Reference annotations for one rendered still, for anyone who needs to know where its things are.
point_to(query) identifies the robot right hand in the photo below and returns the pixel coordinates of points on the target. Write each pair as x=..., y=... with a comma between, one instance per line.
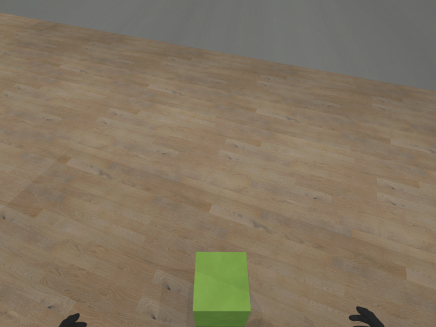
x=367, y=317

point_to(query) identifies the carton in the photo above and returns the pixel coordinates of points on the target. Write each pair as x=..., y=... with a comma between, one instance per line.
x=221, y=289

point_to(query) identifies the robot left hand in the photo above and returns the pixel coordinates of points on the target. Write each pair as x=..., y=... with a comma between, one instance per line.
x=70, y=321

